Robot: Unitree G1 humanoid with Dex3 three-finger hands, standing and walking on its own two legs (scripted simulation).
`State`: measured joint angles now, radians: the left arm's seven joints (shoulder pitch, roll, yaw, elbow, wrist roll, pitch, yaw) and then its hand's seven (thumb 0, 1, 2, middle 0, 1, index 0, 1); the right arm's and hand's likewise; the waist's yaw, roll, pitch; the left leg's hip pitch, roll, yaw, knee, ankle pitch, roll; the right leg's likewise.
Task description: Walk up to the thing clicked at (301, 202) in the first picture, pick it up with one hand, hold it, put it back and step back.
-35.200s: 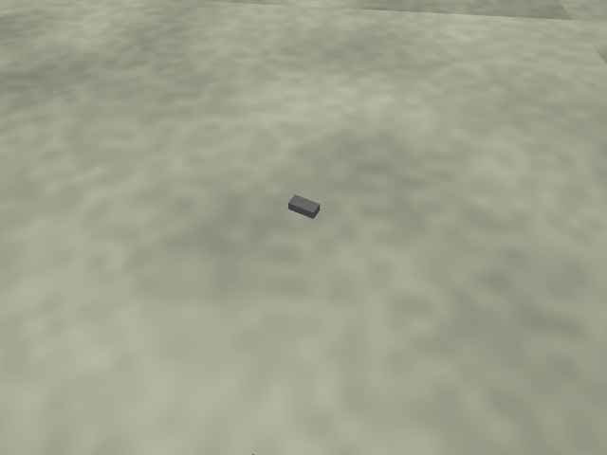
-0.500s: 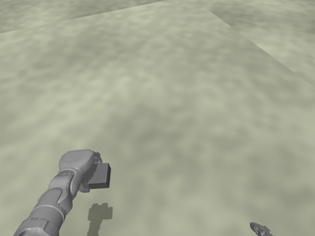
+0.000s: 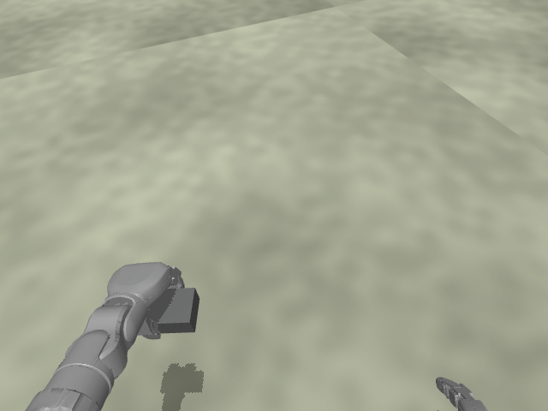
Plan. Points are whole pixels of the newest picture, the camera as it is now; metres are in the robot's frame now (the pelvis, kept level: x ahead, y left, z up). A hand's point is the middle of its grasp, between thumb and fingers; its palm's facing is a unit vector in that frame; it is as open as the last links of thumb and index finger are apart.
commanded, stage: hold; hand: left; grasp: from above
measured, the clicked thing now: (157, 311) +0.31 +0.22 -0.08
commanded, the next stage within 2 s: crouch in 1.22 s
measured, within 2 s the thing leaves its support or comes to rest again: neither
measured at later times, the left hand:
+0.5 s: hand (149, 312) +0.29 +0.21 -0.03, palm faces -0.45 -0.05 -0.89, open 9.0 cm
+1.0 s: hand (146, 316) +0.28 +0.22 -0.03, palm faces -0.45 -0.04 -0.89, open 9.0 cm
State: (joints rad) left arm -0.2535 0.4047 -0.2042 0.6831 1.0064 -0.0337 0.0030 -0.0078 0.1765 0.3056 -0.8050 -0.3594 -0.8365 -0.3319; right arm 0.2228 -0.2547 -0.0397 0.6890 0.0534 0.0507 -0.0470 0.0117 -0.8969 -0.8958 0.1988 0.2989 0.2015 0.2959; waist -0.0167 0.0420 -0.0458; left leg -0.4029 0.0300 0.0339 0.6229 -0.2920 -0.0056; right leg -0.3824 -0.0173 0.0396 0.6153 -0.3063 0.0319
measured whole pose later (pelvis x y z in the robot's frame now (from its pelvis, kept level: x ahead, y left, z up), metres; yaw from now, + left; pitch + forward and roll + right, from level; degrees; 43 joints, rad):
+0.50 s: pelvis +0.00 +0.00 +0.01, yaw +0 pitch +1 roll +0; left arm -0.22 0.40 -0.21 0.62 1.00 -0.03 -0.03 -0.01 0.17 0.33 -0.80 -0.37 -0.83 -0.34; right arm 0.19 -0.26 -0.03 0.68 0.06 0.07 -0.05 0.01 -0.90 -0.90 0.20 0.30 0.20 0.30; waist 0.00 0.05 -0.02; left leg -0.31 0.03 0.03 0.53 -0.25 -0.01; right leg -0.30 -0.02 0.04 0.54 -0.27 0.03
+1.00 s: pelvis -0.01 +0.00 +0.01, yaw +0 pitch +1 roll +0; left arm -0.22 0.40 -0.21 0.64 1.01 -0.05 -0.02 -0.01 0.16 0.35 -0.80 -0.37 -0.83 -0.35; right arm 0.19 -0.25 -0.03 0.68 0.06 0.08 -0.06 0.01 -0.90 -0.90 0.20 0.30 0.20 0.30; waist 0.00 0.05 0.00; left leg -0.28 0.03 0.03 0.50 -0.22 -0.01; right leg -0.27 -0.02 0.04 0.51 -0.25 0.03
